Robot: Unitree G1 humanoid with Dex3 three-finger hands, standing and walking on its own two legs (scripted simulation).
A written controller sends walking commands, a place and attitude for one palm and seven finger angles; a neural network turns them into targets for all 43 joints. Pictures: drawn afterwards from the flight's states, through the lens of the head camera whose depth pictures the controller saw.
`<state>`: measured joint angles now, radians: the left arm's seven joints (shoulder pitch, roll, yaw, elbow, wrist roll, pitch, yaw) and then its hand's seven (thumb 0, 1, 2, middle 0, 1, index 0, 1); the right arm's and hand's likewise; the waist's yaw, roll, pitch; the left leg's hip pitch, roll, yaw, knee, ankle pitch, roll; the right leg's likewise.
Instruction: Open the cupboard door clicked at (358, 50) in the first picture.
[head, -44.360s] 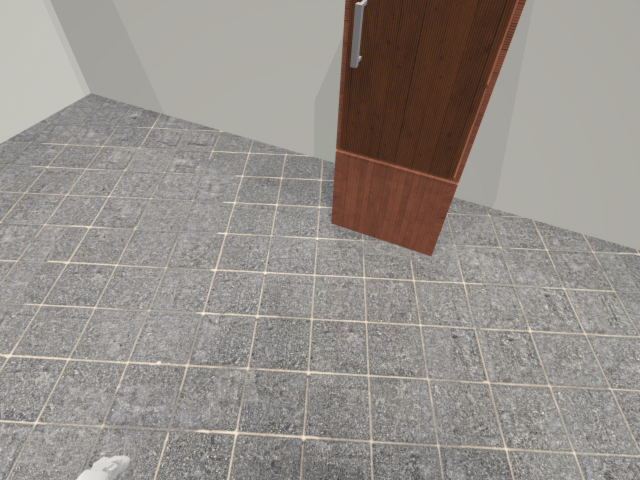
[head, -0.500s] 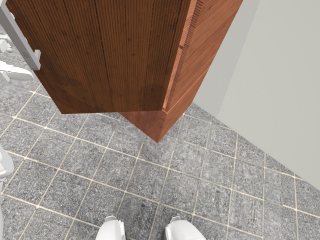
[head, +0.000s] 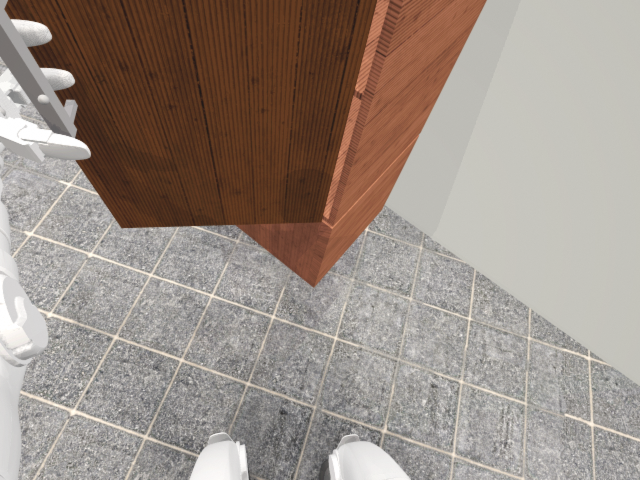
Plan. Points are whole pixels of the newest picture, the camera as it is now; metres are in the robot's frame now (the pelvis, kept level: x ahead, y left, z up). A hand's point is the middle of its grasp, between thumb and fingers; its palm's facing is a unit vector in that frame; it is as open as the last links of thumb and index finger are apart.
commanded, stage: slide the fingers in behind the handle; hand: left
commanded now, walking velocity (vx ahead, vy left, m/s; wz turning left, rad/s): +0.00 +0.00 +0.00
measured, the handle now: (37, 69) +0.58 +0.27 +0.12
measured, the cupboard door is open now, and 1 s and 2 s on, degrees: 44 45 67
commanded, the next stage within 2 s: close the thumb around the handle in 0.40 s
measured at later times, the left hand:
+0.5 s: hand (51, 105) +0.52 +0.24 +0.12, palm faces +0.00 -1.00 +0.00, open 14.0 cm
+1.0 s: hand (45, 102) +0.52 +0.24 +0.13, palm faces +0.02 -1.00 +0.00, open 7.6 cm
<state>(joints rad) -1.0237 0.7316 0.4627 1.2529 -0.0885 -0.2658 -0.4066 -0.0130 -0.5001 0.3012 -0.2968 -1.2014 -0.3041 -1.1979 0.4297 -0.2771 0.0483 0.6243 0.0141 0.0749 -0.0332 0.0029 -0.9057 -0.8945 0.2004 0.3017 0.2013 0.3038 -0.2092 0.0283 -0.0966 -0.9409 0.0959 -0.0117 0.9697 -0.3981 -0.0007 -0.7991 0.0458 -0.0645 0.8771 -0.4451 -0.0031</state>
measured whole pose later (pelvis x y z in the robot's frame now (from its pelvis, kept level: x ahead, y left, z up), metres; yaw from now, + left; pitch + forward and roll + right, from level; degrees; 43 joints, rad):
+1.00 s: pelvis +0.00 +0.00 +0.00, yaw +0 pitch +20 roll -4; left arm -1.00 0.70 0.45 1.25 -0.10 -0.29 -0.38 0.00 0.42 0.70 -0.35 -1.29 -0.36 -1.30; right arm 0.44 -0.28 0.04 0.64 0.01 0.08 -0.03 0.00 -0.91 -0.89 0.20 0.30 0.20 0.30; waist -0.20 0.03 -0.10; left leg -0.92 0.09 0.00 0.96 -0.40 0.01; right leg -0.78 0.04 -0.06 0.88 -0.44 0.00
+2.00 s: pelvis +0.02 +0.01 +0.02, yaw +0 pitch +11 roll -2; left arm -0.22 0.16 0.25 0.31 -0.21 -0.14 0.04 0.00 0.72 0.78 -0.32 -1.33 -0.33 -1.26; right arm 0.28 -0.23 0.00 0.52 0.03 0.05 0.04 0.01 -0.91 -0.90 0.20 0.30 0.20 0.30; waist -0.04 0.04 -0.16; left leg -0.64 0.06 0.05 0.83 -0.39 0.01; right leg -0.53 0.01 -0.01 0.78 -0.45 0.01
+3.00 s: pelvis +0.00 -0.03 +0.03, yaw +3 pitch +4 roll +1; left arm 0.10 0.00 -0.05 0.09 -0.07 -0.20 0.33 0.00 -0.41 0.34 -0.33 -1.09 -0.31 -1.09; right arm 0.20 -0.21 0.01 0.60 -0.03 0.04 -0.03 0.01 -0.91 -0.90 0.20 0.30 0.20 0.30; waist 0.00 0.04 -0.08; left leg -0.47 0.04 -0.01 0.74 -0.33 -0.04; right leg -0.38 0.00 -0.06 0.77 -0.45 -0.04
